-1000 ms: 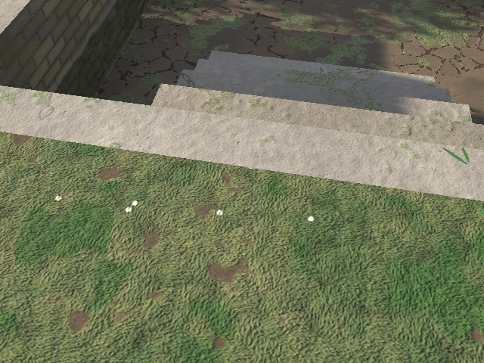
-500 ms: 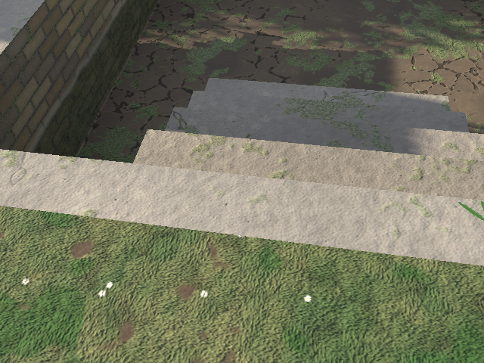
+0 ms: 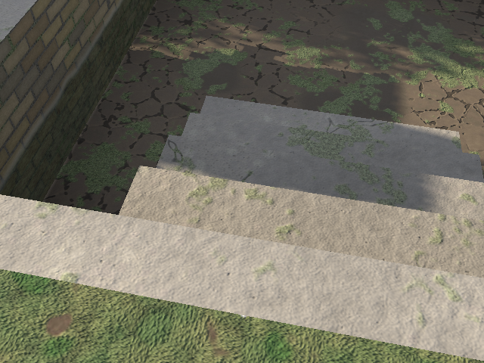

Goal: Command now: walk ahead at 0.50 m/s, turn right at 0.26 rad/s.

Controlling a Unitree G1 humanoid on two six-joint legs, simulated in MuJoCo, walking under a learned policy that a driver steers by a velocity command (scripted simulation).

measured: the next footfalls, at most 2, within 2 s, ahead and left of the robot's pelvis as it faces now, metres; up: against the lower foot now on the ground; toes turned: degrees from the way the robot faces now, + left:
right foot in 0.46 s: +0.43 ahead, -0.19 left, +0.00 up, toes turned -15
left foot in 0.90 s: +0.69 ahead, -0.09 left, +0.00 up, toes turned -26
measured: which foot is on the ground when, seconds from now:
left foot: down 0.00-0.50, up 0.52-0.88, down 0.90-1.00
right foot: up 0.00-0.44, down 0.46-0.92, up 0.94-1.00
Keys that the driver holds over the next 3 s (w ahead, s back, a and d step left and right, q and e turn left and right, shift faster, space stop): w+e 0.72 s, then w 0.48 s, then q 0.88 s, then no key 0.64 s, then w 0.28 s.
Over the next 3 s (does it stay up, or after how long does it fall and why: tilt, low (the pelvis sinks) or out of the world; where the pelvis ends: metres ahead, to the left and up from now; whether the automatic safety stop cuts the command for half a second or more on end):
stays up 1.00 -0.23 -0.18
